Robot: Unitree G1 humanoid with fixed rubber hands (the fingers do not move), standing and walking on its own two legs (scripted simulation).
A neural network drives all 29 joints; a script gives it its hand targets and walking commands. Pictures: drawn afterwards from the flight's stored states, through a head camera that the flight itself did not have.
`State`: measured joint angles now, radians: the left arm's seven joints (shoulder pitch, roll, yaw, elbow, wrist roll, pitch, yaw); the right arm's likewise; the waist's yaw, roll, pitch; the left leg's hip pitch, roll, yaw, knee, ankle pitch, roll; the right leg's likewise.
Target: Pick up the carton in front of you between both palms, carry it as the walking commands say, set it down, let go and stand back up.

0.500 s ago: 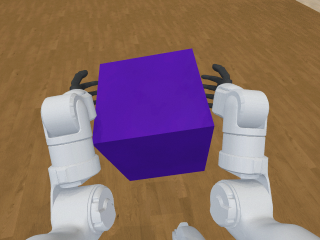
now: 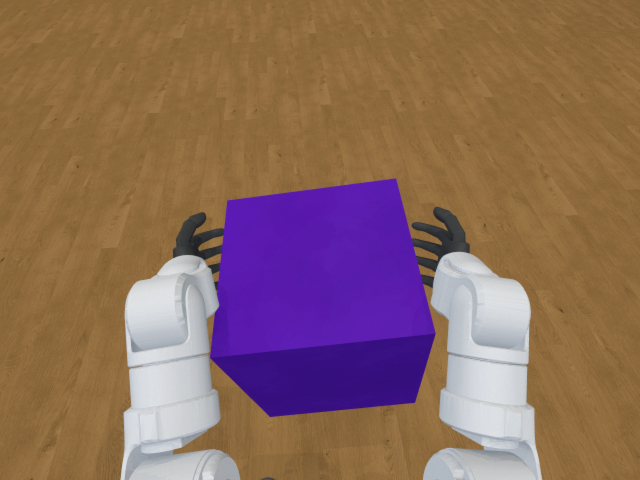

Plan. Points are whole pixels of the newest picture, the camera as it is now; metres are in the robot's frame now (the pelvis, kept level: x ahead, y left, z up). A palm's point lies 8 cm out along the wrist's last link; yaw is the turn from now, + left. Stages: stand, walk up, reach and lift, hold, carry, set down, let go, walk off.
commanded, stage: carry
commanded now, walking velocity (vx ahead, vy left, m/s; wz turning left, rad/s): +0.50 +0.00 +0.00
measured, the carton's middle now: (327, 308) +0.35 -0.01 +0.01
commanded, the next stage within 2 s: none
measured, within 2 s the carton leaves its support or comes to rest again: neither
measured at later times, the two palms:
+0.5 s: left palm (243, 147) +0.59 +0.11 +0.10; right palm (429, 149) +0.58 -0.19 +0.09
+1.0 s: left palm (241, 70) +0.89 +0.14 +0.07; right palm (380, 65) +0.89 -0.15 +0.08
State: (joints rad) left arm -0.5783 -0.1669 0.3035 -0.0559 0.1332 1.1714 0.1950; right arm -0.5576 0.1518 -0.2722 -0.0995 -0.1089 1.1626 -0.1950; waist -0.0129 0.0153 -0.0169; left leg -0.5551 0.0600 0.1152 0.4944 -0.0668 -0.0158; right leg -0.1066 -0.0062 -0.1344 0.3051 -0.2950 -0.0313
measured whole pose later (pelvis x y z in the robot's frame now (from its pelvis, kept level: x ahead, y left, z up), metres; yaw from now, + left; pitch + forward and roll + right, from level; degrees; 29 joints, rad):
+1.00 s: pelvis +0.63 -0.01 -0.02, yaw -2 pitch +3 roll +0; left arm -0.14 -0.13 0.08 -0.36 0.11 1.27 0.19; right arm -0.13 0.13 -0.03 -0.35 -0.11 1.24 -0.17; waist 0.00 -0.04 -0.15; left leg -0.48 0.06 0.25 0.56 -0.13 0.08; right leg -0.14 -0.10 -0.11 0.81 -0.49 0.04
